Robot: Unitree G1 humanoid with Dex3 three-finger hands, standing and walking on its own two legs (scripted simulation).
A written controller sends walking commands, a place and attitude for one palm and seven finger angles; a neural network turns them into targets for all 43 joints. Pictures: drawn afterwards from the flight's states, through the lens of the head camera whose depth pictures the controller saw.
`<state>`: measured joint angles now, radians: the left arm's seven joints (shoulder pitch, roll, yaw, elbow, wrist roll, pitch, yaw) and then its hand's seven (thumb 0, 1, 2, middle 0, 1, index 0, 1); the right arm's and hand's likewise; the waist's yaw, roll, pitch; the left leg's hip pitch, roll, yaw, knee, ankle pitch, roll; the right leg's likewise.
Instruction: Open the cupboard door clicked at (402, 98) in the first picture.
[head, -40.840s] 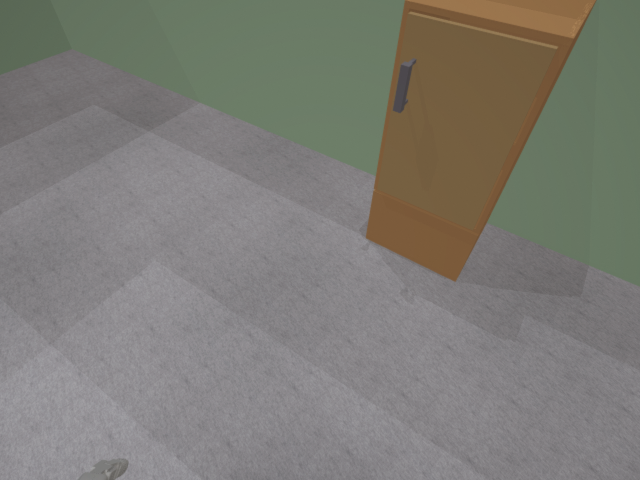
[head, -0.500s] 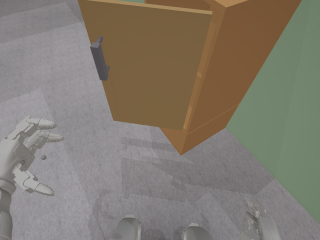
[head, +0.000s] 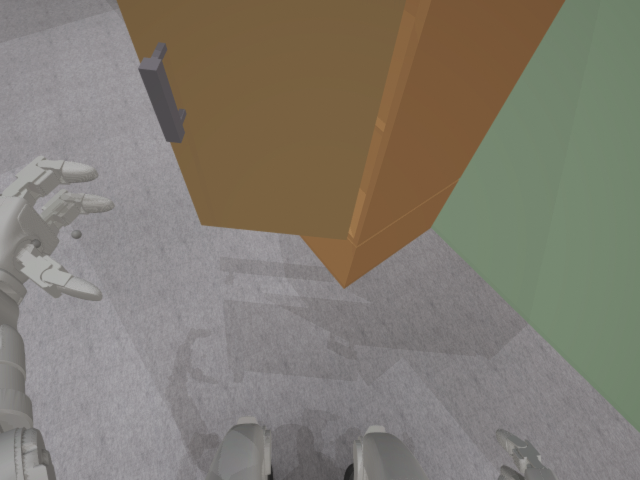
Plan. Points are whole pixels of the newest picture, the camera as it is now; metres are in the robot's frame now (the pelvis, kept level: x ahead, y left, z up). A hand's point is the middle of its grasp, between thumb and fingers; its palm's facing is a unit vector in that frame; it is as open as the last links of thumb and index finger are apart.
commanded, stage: move the hooked fingers beside the handle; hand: left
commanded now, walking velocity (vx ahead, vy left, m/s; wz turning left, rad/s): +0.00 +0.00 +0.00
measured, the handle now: (168, 94) +0.64 +0.24 +0.04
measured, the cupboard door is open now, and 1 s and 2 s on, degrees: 48 48 48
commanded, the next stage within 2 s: none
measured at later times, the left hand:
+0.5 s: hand (98, 172) +0.47 +0.28 +0.07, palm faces -0.08 -1.00 -0.03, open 14.0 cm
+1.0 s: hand (118, 121) +0.56 +0.28 +0.06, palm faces -0.08 -1.00 -0.04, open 14.0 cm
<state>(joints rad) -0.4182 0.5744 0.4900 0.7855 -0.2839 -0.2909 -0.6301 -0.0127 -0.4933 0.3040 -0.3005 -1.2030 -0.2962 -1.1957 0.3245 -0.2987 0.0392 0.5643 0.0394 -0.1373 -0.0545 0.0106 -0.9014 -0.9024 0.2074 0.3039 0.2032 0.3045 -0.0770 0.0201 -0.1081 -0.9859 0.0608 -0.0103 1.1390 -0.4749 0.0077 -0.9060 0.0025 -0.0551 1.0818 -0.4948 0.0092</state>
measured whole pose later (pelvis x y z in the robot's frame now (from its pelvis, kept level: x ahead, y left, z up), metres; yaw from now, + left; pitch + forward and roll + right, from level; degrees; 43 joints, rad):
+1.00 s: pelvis -0.01 +0.01 -0.04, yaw -3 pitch +30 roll -8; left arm -1.19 0.98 0.54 1.30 -0.01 -0.26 -0.58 -0.01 -0.49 0.30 -0.30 -1.20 -0.30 -1.20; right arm 0.37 -0.30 0.11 0.60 0.00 0.04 -0.05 0.00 -0.90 -0.90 0.21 0.30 0.20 0.30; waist -0.26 0.04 -0.07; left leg -1.34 0.09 -0.05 1.31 -0.50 0.02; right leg -1.23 0.04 -0.08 1.19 -0.49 0.02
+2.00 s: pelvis +0.01 +0.01 -0.03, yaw -4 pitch +31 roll -8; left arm -1.20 1.02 0.57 1.32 0.02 -0.25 -0.57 -0.01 -0.49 0.30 -0.30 -1.20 -0.30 -1.20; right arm 0.38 -0.28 0.13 0.57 -0.01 0.08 -0.03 0.00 -0.90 -0.90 0.21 0.30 0.20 0.30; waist -0.28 0.05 -0.05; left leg -1.33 0.10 -0.05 1.29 -0.52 0.02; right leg -1.21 0.05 -0.08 1.15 -0.50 0.02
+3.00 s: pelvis +0.01 +0.02 -0.03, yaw -4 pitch +32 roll -9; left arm -1.21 0.91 0.49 1.24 0.02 -0.21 -0.50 -0.01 -0.49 0.30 -0.30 -1.20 -0.29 -1.20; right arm 0.42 -0.26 0.12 0.59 -0.03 0.06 0.00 0.00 -0.90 -0.90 0.21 0.30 0.20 0.30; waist -0.29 0.04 -0.08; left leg -1.34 0.09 -0.07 1.28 -0.51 0.03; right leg -1.20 0.04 -0.09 1.12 -0.49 0.03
